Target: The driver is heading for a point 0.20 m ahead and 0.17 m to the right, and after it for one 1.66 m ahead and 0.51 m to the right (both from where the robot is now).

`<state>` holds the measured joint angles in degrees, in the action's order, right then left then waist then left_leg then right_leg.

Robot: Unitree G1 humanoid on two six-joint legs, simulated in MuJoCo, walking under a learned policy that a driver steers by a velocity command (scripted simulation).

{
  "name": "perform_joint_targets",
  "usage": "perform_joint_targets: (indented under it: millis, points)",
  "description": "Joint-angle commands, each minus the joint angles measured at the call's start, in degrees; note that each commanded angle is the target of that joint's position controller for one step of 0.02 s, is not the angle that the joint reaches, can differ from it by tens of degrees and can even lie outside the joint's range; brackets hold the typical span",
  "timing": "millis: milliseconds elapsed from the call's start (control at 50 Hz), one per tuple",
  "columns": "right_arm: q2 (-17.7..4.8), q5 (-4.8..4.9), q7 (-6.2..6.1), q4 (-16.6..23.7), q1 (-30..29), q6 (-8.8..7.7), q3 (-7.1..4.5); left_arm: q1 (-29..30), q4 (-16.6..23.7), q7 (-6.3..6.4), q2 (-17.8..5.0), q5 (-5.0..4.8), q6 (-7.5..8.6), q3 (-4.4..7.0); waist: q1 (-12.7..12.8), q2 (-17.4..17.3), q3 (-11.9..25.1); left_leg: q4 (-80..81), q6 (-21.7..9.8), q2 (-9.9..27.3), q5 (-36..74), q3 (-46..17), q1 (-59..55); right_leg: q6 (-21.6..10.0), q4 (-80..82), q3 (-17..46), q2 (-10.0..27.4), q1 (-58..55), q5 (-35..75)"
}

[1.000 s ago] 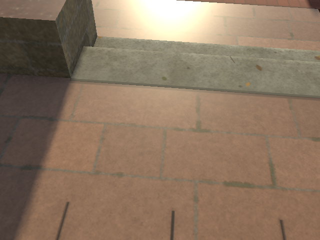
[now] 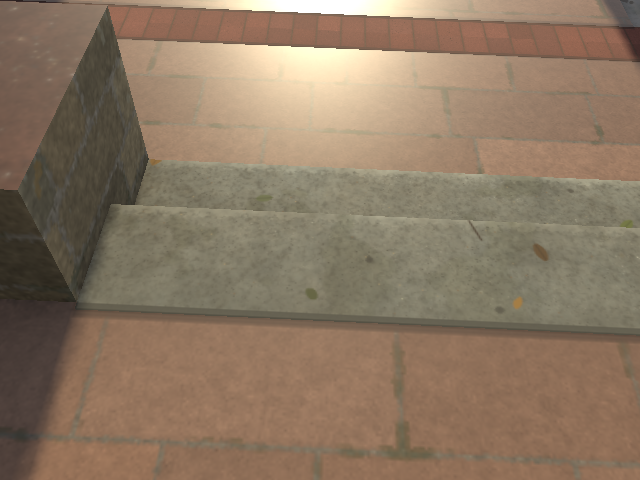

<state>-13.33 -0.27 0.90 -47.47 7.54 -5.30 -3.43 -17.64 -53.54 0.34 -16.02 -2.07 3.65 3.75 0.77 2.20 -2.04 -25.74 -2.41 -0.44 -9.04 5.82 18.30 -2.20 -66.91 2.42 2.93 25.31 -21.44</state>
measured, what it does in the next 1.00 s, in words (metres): walks ahead, turning right: right foot, then left foot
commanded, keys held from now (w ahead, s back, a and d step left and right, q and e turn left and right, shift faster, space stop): w+e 0.68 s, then w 0.32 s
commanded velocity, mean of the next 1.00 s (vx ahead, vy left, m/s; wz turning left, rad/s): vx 0.50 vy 0.00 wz -0.45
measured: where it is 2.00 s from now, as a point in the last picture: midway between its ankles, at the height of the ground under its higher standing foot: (480, 276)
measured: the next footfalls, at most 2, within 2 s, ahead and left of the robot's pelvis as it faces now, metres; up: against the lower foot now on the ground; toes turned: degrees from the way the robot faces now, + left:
right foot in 0.40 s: +0.35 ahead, -0.17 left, +0.00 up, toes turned -16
left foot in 0.88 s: +0.70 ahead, -0.09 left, +0.00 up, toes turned -27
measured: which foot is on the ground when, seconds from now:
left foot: down 0.00-0.38, up 0.40-0.86, down 0.88-1.00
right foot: up 0.00-0.38, down 0.40-0.90, up 0.92-1.00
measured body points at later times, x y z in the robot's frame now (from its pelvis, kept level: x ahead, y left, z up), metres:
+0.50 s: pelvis +0.27 -0.08 -0.01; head +0.31 -0.10 +0.44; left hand +0.48 +0.15 -0.11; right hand +0.28 -0.38 -0.14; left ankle +0.17 +0.10 -0.63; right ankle +0.31 -0.16 -0.74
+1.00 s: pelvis +0.57 -0.13 -0.01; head +0.59 -0.15 +0.44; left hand +0.73 +0.07 -0.14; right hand +0.56 -0.41 -0.13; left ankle +0.66 -0.07 -0.74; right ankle +0.40 -0.18 -0.64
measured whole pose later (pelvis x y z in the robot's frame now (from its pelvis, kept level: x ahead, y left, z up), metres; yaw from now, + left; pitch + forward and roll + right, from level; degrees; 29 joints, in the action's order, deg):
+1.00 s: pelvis +0.57 -0.13 -0.01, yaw -28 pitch +1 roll +1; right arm -14.3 -3.2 1.0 -46.7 11.3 -6.2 -0.6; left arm -20.0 -49.7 -4.8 -14.0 5.3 6.4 2.1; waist -0.6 0.8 -1.2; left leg -29.3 -3.5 -3.0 -10.6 2.5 20.4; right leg -3.6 -67.7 7.7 -4.5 19.7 -22.9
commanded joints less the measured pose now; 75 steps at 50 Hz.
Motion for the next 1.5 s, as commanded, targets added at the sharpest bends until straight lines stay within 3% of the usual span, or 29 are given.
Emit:
perform_joint_targets:
  millis: [20, 280, 340, 380, 400, 420, 440, 460, 520, 680, 820, 840, 880, 920, 940, 960, 980, 1040, 1060, 1080, 1100, 1200, 1220, 1340, 1360, 1380, 1400, 1420, 1500]
  points:
    - [-4.9, -0.42, -0.01, 0.9, 0.9, -1.23, -1.29, -0.9, 3.7, 0.42, -2.8, -0.01, -0.88, 1.39, -0.2, -8.5, 2.6, 17.8, -8.2, 15.7, 1.3, -13.4, -7.9, 0.2, -0.4, 3.2, 5.6, 9.4, 5.3]
    - [-11.3, 0.89, -2.19, -3.5, 9.1, 0.73, -3.18, 18.3, 13.0, -3.03, -1.3, 0.9, -1.35, 0.35, -4.6, -4.3, -3.7, 16.0, -5.9, 17.5, 16.4, 4.4, -21.6, -0.8, 28.7, -3.4, 3.4, 16.1, 20.4]
    - [-13.6, 1.6, -2.5, -3.0, 7.7, 2.01, -3.87, 15.6, 14.3, -3.69, -3.7, 0.84, -1.67, 1.43, -1.5, -6.8, -0.2, 6.4, -4.1, 18.1, 39.3, 6.5, -25.0, -3.7, 29.7, -7.9, -1.0, 8.5, 11.2]
    - [-14.0, 1.9, -2.75, -2.3, 5.9, 2.9, -3.79, 1.2, 11.0, -3.18, -8.4, 0.49, -1.75, 4.21, 6.7, -6.2, 7.6, -13.7, -1.5, 14.9, 47.1, 8.9, -20.1, -7.2, 34.6, -9.9, -6.4, -11.7, 12.7]
    - [-11.6, 0.5, -2.84, -1.1, 6.9, 2.49, -2.85, -7.6, 9.0, -1.91, -14.2, 0.52, -2.2, 6.33, 9.4, 1.1, 13.0, -32.3, 1.5, 12.0, 27.8, 9.2, -5.1, -10.8, 36.1, 3.3, 0.8, -29.5, 14.0]
    - [-2.9, -1.03, -1.75, 2.1, 11.9, 0.54, -0.19, -5.1, 9.6, -1.86, -19.3, 0.17, -1.52, 6.63, 1.6, 14.1, 18.4, -50.5, 4.7, -0.6, -24.0, 1.0, 20.1, -21.9, 43.3, 36.5, 14.0, -46.9, 4.3]
    - [-7.9, 1.62, -0.89, 2.9, 4.8, -1.96, -0.88, -7.3, 11.1, -2.14, -14.0, 0.88, -0.9, 5.08, 6.3, 6.7, 22.2, -55.1, 3.4, -0.4, -24.5, -10.3, 26.6, -21.7, 50.5, 43.7, 16.0, -49.0, 1.0]
    - [-9.8, 3.36, -0.5, 4.3, 0.3, -3.16, -1.41, -4.9, 10.9, -2.14, -11.1, 1.28, -0.17, 4.25, 6.3, 4.2, 14.3, -53.6, 1.8, 2.3, -19.1, -10.1, 30.8, -18.9, 50.7, 35.3, 14.6, -43.9, 6.2]
    - [-10.2, 0.49, -1.28, 3.0, 1.3, -2.69, -2.11, 5.1, 13.7, -1.61, -6.1, 1.67, 0.3, 2.53, -0.5, -0.8, 6.6, -41.3, 1.9, 7.7, -9.7, -10.6, 19.6, -15.0, 51.9, 20.0, 8.5, -22.2, 21.5]
    - [-5.6, -0.21, -0.89, 7.2, -9.3, -0.73, -0.78, 0.3, 13.2, 0.56, -8.9, 0.83, 0.06, 3.19, 1.7, 1.7, 2.1, -12.4, 5.9, 3.1, 11.6, -8.1, 14.6, -11.3, 53.5, 11.0, 2.1, -11.6, 23.4]
    - [-8.1, 0.45, 1.13, 9.3, -12.9, -2.43, -0.95, -5.1, 10.2, 0.87, -7.9, 1.09, -0.66, 2.76, 3.6, 4.1, 0.9, -2.3, 2.0, 1.7, 10.0, -8.0, 12.9, -9.4, 47.0, 16.4, 7.3, -22.0, 22.9]
    - [-4.6, -4.69, 0.95, 7.5, -7.1, -0.6, 1.86, -7.6, 6.2, -3.74, -6.3, 11.24, 1.71, 0.58, 0.0, 5.1, -1.2, -6.6, 1.2, 3.3, 13.8, -8.8, 10.4, -9.3, 47.1, 17.7, 9.8, -21.7, 31.3]
    - [-11.9, -2.54, 0.22, 5.3, 1.9, 0.2, -0.38, -3.3, 6.9, -6.65, -7.1, 8.07, 3.98, 1.2, -5.6, -1.1, 5.1, -4.5, -2.4, 0.3, 11.6, -4.0, -7.6, -4.8, 35.2, 12.5, 2.5, -19.7, 44.8]
    - [-13.6, -2.87, 0.59, 1.8, 20.2, -0.07, -0.18, -17.0, 5.7, -7.54, 0.7, 9.03, 5.09, -1.7, -6.9, -19.1, 26.8, -0.9, -23.4, 17.8, 1.9, -36.3, -52.7, 1.8, 3.6, 6.7, -14.6, 11.8, -6.8]
    - [-9.6, -4.04, 0.15, -0.9, 26.0, -0.53, 0.75, -4.5, 7.9, -7.51, -3.8, 7.28, 4.56, -0.39, -12.3, -11.2, 14.1, 8.5, -17.9, 18.7, -15.9, -44.5, -46.1, 0.2, -9.5, 7.5, -11.8, 25.2, -11.6]
    - [-9.8, -3.38, -0.06, -1.0, 20.7, -1.2, 0.63, 0.6, 9.4, -5.86, -4.5, 6.38, 4.27, 0.0, -9.4, -7.3, 2.8, 11.0, -14.2, 18.5, -21.7, -40.7, -33.2, -1.2, -12.1, 7.9, -7.4, 28.3, -4.9]
    - [-7.3, -2.82, -0.21, 0.2, 14.3, -1.18, 1.44, 0.7, 8.9, -4.2, -4.8, 6.58, 3.98, -0.26, -6.2, -5.9, 1.2, 13.2, -14.4, 17.9, -18.3, -36.9, -23.3, -2.2, -9.0, 8.2, -3.6, 24.5, 0.9]
    - [-0.4, -2.5, -1.24, 1.4, 7.3, -1.54, 3.86, 1.8, 9.1, -2.96, -1.2, 8.86, 2.45, -1.77, -1.3, -4.8, 3.9, 18.4, -13.3, 15.1, -3.9, -26.2, -12.8, -2.4, 0.3, 5.8, 1.9, 13.5, 5.2]
    - [-10.0, -0.58, -0.37, -0.2, 9.7, -1.44, 0.68, 1.9, 9.8, -2.19, -4.9, 2.67, 0.66, -0.29, 0.4, 0.8, 3.1, 15.1, -10.9, 14.5, 15.2, -21.6, -8.0, -0.3, 2.2, 1.0, -0.2, 7.3, 4.8]
    - [-4.4, -3.44, -0.49, 1.6, 6.5, -2.37, 2.02, 2.6, 10.2, -3.17, 0.2, 7.68, 1.26, -2.64, -0.6, -7.6, 4.0, 18.6, -13.6, 12.4, 7.0, -17.2, -9.7, 0.0, 5.3, 3.5, 2.7, 12.1, 6.0]
    - [-3.2, -3.61, -0.45, 1.1, 8.4, -2.8, 2.26, 3.9, 10.1, -3.42, 0.4, 8.61, 1.16, -2.71, -1.8, -6.1, 2.2, 19.5, -13.8, 12.3, 5.3, -17.0, -10.1, 0.7, 10.0, 2.4, 3.5, 13.8, 9.5]
    - [-6.1, -3.29, 2.74, -2.5, 16.9, -2.72, 1.29, 12.5, 12.7, -4.29, 0.9, 6.73, 0.19, -3.37, -4.6, -5.3, -0.2, 17.8, -13.5, 10.7, 13.3, -10.8, -6.7, 0.5, 27.8, -3.0, 1.5, 7.9, 23.0]
    - [-7.8, 2.33, 1.03, -5.0, 20.3, -1.04, 0.49, 17.1, 14.8, -3.19, -0.1, 1.74, -0.29, -2.58, -3.9, -3.9, -1.6, 16.4, -8.1, 9.7, 18.7, -9.3, -6.5, 1.3, 29.3, -6.5, -0.4, 4.0, 24.8]
    - [-9.2, -0.33, -1.38, -6.4, 20.6, 1.56, 0.06, 8.7, 12.7, -0.9, -1.8, 3.88, -0.15, -1.52, 1.0, -7.0, 1.4, 0.4, -4.7, 10.8, 37.9, -7.9, -17.3, -2.4, 39.4, -7.2, -5.1, -8.3, 13.8]
    - [-8.6, -0.17, -1.51, -6.0, 20.2, 1.54, 0.19, -1.0, 9.7, -0.32, -4.5, 4.84, 0.41, -0.38, 4.8, -5.7, 7.0, -10.9, -3.6, 8.9, 33.9, -6.1, -12.7, -4.7, 39.6, -4.2, -2.7, -21.3, 15.1]
    - [-5.9, -0.31, -1.61, -3.1, 19.7, 1.36, 0.78, -11.8, 8.4, 0.45, -9.9, 5.77, 0.78, 1.08, 8.2, 2.1, 16.2, -29.5, -2.5, 5.2, 11.1, -2.9, -2.1, -7.9, 39.0, 12.1, 12.5, -35.6, 16.0]
    - [-1.9, 0.88, -1.26, -2.7, 26.4, 1.58, 1.19, -11.8, 7.4, 0.37, -13.4, 4.26, -0.14, 2.1, 4.7, 13.5, 22.0, -45.7, -1.1, -3.6, -23.8, -4.3, 14.2, -15.8, 46.2, 34.5, 22.6, -44.9, 15.7]
    - [-7.6, -0.83, -1.52, -2.9, 20.9, 2.13, -0.22, -7.6, 8.0, 0.12, -9.0, 2.56, -0.81, 1.46, 4.5, 2.9, 14.7, -47.6, -1.7, 0.2, -20.7, -9.1, 20.0, -14.4, 47.8, 31.3, 19.0, -39.4, 10.6]
    - [-4.9, -1.47, -0.23, -1.4, 16.2, 3.23, -0.03, 1.1, 7.2, -0.03, -2.2, 2.75, 0.16, -0.27, -1.7, 2.6, 2.1, -38.1, 0.0, 5.4, -10.8, -8.6, 12.3, -9.8, 54.8, 11.2, 10.4, -17.2, 20.7]
Keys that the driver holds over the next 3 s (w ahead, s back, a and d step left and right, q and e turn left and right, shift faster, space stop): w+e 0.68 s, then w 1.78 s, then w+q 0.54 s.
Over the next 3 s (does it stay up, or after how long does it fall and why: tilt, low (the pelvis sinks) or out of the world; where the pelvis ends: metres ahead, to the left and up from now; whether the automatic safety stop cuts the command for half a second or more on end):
stays up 1.50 -0.63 -0.22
